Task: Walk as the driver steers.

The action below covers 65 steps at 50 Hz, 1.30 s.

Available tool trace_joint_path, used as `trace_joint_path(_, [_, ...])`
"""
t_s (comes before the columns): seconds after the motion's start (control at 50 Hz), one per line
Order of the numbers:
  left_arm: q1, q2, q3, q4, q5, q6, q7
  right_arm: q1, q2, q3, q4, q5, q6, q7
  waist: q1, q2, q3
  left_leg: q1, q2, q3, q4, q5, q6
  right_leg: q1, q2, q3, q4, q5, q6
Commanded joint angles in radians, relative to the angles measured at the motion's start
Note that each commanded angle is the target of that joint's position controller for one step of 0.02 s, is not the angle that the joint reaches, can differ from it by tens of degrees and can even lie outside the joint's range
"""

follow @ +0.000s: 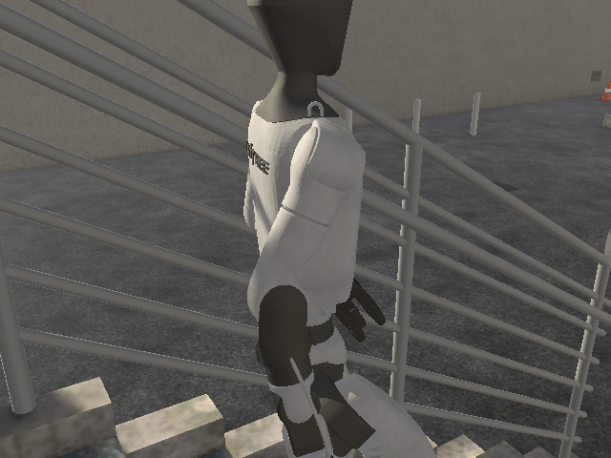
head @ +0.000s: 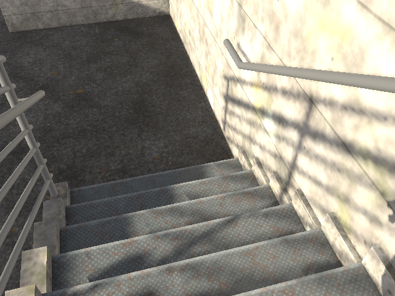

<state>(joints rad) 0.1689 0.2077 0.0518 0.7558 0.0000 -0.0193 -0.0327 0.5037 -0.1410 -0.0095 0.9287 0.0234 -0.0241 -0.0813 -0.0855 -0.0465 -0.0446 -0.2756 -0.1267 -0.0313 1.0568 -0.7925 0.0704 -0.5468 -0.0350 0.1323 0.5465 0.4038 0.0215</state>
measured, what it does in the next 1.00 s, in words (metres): steps to the left: right foot 0.16 m lower, then left foot 0.16 m higher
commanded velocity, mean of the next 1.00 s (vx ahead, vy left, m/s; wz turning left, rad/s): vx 0.02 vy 0.00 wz -0.01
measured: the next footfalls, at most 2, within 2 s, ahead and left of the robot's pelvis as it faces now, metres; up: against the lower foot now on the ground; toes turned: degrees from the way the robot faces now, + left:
right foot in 0.06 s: +0.18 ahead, -0.13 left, -0.16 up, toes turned +2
left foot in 0.66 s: +0.02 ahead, +0.21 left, +0.00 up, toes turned -1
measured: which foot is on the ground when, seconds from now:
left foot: down 0.00-0.08, up 0.10-0.64, down 0.66-0.98, up 1.00-1.00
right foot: up 0.00-0.04, down 0.06-0.66, up 0.68-0.98, down 1.00-1.00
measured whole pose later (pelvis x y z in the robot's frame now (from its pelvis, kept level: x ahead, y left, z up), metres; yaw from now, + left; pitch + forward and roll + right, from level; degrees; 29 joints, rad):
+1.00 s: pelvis +0.07 +0.08 -0.01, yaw +0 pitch -1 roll +4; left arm 0.26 0.26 0.05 0.68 -0.03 -0.01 -0.02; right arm 0.42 -0.23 -0.04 0.87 0.03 0.03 -0.10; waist 0.03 -0.07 -0.01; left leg -0.39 -0.04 0.05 1.22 -0.55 0.02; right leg -0.27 0.00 0.01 0.33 0.47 -0.03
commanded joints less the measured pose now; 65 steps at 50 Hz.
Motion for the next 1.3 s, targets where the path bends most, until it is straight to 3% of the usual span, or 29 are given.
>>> trace_joint_path(0.02, [-0.017, 0.008, 0.003, -0.073, -0.039, -0.022, -0.014, 0.034, -0.122, -0.037, -0.019, 0.001, 0.021, 0.008, 0.023, 0.072, 0.156, -0.158, 0.157, -0.254, -0.094, 0.725, 0.113, 0.175, 0.02, -0.048, -0.248, 0.002, -0.026])
trace_joint_path(0.06, [0.281, 0.038, 0.028, 0.05, -0.026, -0.034, -0.014, 0.058, -0.08, -0.028, 0.029, -0.023, 0.022, 0.029, 0.129, -0.012, 0.045, -0.225, 0.098, -0.186, 0.165, 0.607, 0.081, 0.494, 0.004, -0.107, -0.273, 0.189, -0.06])
trace_joint_path(0.08, [0.443, 0.09, 0.035, 0.111, -0.014, -0.026, -0.007, 0.11, -0.055, -0.037, 0.047, -0.017, 0.003, 0.055, 0.157, -0.146, -0.063, -0.457, 0.0, -0.139, 0.46, 0.085, 0.022, 0.82, -0.143, 0.01, -0.085, 0.623, -0.109])
trace_joint_path(0.1, [0.476, 0.105, 0.017, 0.132, 0.0, -0.013, -0.012, 0.223, -0.037, -0.024, 0.075, 0.026, 0.002, 0.068, 0.15, -0.191, -0.216, -0.603, -0.052, -0.158, 0.87, -0.333, -0.058, 1.009, -0.301, 0.096, 0.152, 0.796, -0.235])
trace_joint_path(0.12, [0.411, 0.036, -0.009, 0.137, -0.004, -0.002, -0.022, 0.178, -0.068, -0.024, 0.047, 0.042, 0.006, 0.07, 0.138, -0.13, -0.274, -0.608, 0.028, -0.187, 0.906, -0.273, -0.105, 0.927, -0.321, 0.178, 0.112, 0.622, -0.283])
trace_joint_path(0.16, [0.242, 0.044, -0.029, 0.11, -0.021, 0.03, -0.007, 0.016, -0.047, -0.018, -0.041, 0.029, 0.057, 0.043, 0.075, 0.036, -0.166, -0.561, 0.099, -0.075, 0.815, -0.087, -0.148, 0.603, -0.296, 0.255, -0.087, -0.173, -0.297])
trace_joint_path(0.18, [0.174, 0.12, -0.012, 0.098, 0.016, 0.04, 0.009, -0.06, -0.007, -0.006, -0.08, 0.029, 0.084, 0.026, 0.059, 0.003, -0.081, -0.53, 0.116, -0.035, 0.848, 0.072, -0.155, 0.386, -0.356, 0.386, -0.224, -0.436, -0.348])
trace_joint_path(0.24, [0.102, 0.064, -0.038, 0.051, 0.05, 0.043, 0.042, -0.107, -0.083, -0.037, -0.1, -0.002, 0.119, -0.006, 0.047, 0.044, 0.032, -0.45, 0.1, -0.066, 0.8, 0.318, -0.142, 0.116, -0.226, 0.287, -0.277, -0.729, -0.27])
trace_joint_path(0.32, [0.266, 0.007, -0.072, 0.131, 0.036, 0.036, 0.094, -0.144, -0.05, -0.036, -0.143, -0.008, 0.084, -0.014, 0.089, -0.082, 0.027, -0.566, 0.072, -0.107, 0.83, 0.395, -0.146, 0.2, -0.179, 0.224, -0.172, -0.545, -0.269])
trace_joint_path(0.56, [0.274, 0.141, -0.045, 0.091, 0.019, 0.026, 0.148, -0.304, -0.073, 0.003, -0.331, -0.02, 0.072, 0.017, 0.124, -0.07, -0.005, -0.564, 0.149, -0.136, 0.944, 0.284, -0.197, 0.276, -0.232, 0.277, -0.178, -0.422, -0.241])
trace_joint_path(0.66, [0.128, 0.184, 0.001, 0.032, -0.023, 0.074, 0.12, -0.048, -0.074, 0.02, -0.252, -0.01, 0.061, 0.07, -0.033, -0.152, -0.035, 0.159, 0.176, 0.059, 0.142, 0.242, -0.124, -0.132, -0.065, -0.031, -0.139, -0.573, -0.11])
trace_joint_path(0.68, [0.054, 0.146, 0.016, -0.042, -0.075, 0.058, 0.101, 0.106, -0.21, -0.02, -0.165, -0.018, 0.047, 0.06, -0.091, 0.186, 0.289, -0.071, 0.167, -0.185, -0.273, 0.016, -0.093, -0.332, 0.075, -0.12, 0.165, -0.94, -0.039])
trace_joint_path(0.7, [-0.095, 0.106, 0.007, -0.169, -0.084, 0.016, 0.084, 0.111, -0.42, -0.075, -0.154, 0.025, -0.002, 0.04, -0.117, 0.671, 0.592, -0.338, 0.291, -0.71, -0.852, -0.311, 0.035, -0.589, 0.211, -0.044, 0.45, -1.227, -0.037])
trace_joint_path(0.72, [-0.208, 0.04, 0.0, -0.198, -0.062, -0.044, 0.082, 0.126, -0.418, -0.084, -0.125, 0.067, -0.05, 0.023, -0.115, 0.699, 0.625, -0.22, 0.311, -0.821, -0.824, 0.106, 0.051, -0.777, 0.246, 0.186, 0.556, -1.141, -0.053])
trace_joint_path(0.74, [-0.225, 0.009, -0.005, -0.194, -0.064, -0.061, 0.078, -0.015, -0.339, -0.071, -0.136, 0.021, -0.057, 0.013, -0.049, 0.681, 0.557, -0.23, 0.325, -0.894, -0.799, 0.0, 0.058, -0.892, 0.246, 0.289, 0.626, -1.068, -0.081])
trace_joint_path(0.78, [0.031, 0.089, 0.025, -0.056, -0.041, -0.035, 0.078, -0.299, -0.157, -0.04, -0.224, -0.039, -0.007, 0.004, 0.129, 0.297, 0.318, -0.34, 0.318, -0.626, -0.425, 0.052, 0.067, -0.575, 0.197, 0.243, 0.555, -0.599, -0.056])
trace_joint_path(0.8, [0.201, 0.135, 0.04, 0.007, -0.003, -0.002, 0.062, -0.329, -0.12, -0.041, -0.225, -0.049, 0.025, -0.003, 0.191, 0.182, 0.12, -0.442, 0.281, -0.412, -0.296, 0.125, 0.073, -0.209, 0.216, 0.122, 0.598, -0.311, -0.022])
trace_joint_path(0.84, [0.312, 0.11, 0.03, 0.005, -0.021, 0.046, 0.041, -0.44, -0.175, -0.034, -0.234, -0.013, 0.038, 0.007, 0.32, 0.089, -0.049, -0.552, 0.246, -0.262, -0.311, 0.143, 0.072, 0.25, 0.185, -0.028, 0.612, -0.125, 0.036])
trace_joint_path(0.88, [0.236, 0.079, 0.008, -0.05, -0.032, 0.069, 0.048, -0.437, -0.141, -0.021, -0.224, 0.019, 0.043, -0.002, 0.29, 0.045, -0.006, -0.453, 0.196, -0.164, -0.264, 0.237, 0.022, 0.325, 0.118, -0.062, 0.343, -0.084, 0.041])
trace_joint_path(0.94, [0.114, 0.068, 0.002, -0.081, -0.021, 0.042, 0.007, -0.222, -0.105, -0.027, -0.131, 0.007, 0.042, -0.02, 0.153, 0.091, 0.058, -0.137, 0.186, -0.07, -0.109, 0.361, 0.018, 0.243, -0.003, -0.075, -0.149, 0.043, -0.018])
trace_joint_path(0.98, [0.276, 0.044, 0.005, -0.022, -0.037, 0.005, -0.003, -0.2, -0.101, -0.029, -0.096, 0.013, 0.04, -0.032, 0.21, 0.07, 0.062, -0.127, 0.131, 0.032, 0.168, 0.475, 0.006, 0.398, -0.029, -0.121, -0.442, 0.168, -0.076])
trace_joint_path(1.0, [0.401, 0.001, -0.006, 0.028, -0.036, -0.002, 0.004, -0.197, -0.071, -0.025, -0.085, 0.005, 0.026, -0.011, 0.251, -0.052, 0.055, -0.299, 0.058, 0.131, 0.467, 0.263, -0.026, 0.573, -0.053, -0.089, -0.434, 0.17, -0.122])
trace_joint_path(1.02, [0.47, -0.032, -0.038, 0.068, 0.017, -0.018, -0.006, -0.173, -0.009, -0.019, -0.089, -0.014, 0.027, 0.01, 0.223, -0.145, 0.02, -0.519, 0.03, 0.103, 0.794, 0.041, -0.044, 0.701, -0.087, -0.047, -0.187, 0.451, -0.141])
trace_joint_path(1.04, [0.446, 0.035, -0.038, 0.078, 0.051, -0.028, -0.005, -0.065, 0.035, -0.007, -0.117, 0.013, 0.012, 0.022, 0.11, -0.188, 0.01, -0.655, 0.014, -0.122, 0.87, 0.122, -0.029, 0.687, -0.166, 0.057, 0.01, 0.66, -0.171])
trace_joint_path(1.1, [0.331, 0.083, -0.025, 0.062, 0.036, -0.008, -0.01, -0.113, -0.075, -0.023, -0.134, 0.004, 0.019, 0.01, 0.072, -0.005, -0.105, -0.736, 0.025, -0.205, 0.943, 0.354, -0.035, 0.57, -0.214, 0.144, -0.005, 0.33, -0.207])
trace_joint_path(1.12, [0.25, 0.197, 0.002, 0.057, 0.061, 0.008, 0.013, -0.106, -0.067, -0.016, -0.177, 0.01, 0.037, 0.002, 0.02, -0.086, -0.146, -0.672, 0.077, -0.256, 0.881, 0.398, -0.078, 0.412, -0.353, 0.409, -0.129, -0.159, -0.345])
trace_joint_path(1.18, [0.196, 0.033, -0.063, 0.029, 0.044, 0.049, 0.077, -0.314, -0.113, -0.031, -0.253, -0.018, 0.094, -0.001, 0.042, 0.01, 0.005, -0.596, 0.116, -0.209, 0.466, 0.585, -0.167, 0.228, -0.207, 0.295, -0.141, -0.522, -0.343])
trace_joint_path(1.24, [0.289, 0.003, -0.065, 0.052, 0.003, 0.066, 0.094, -0.356, -0.024, -0.019, -0.259, -0.015, 0.122, 0.038, 0.109, -0.073, 0.053, -0.349, 0.165, -0.088, -0.073, 0.675, -0.163, 0.195, -0.105, 0.243, -0.27, -0.913, -0.23])
trace_joint_path(1.3, [0.336, 0.079, -0.026, 0.084, 0.025, 0.074, 0.062, -0.29, -0.027, -0.026, -0.205, -0.009, 0.11, 0.071, 0.112, -0.198, 0.135, 0.023, 0.122, 0.018, -0.237, 0.526, -0.119, -0.013, -0.118, 0.207, -0.396, -1.075, -0.228])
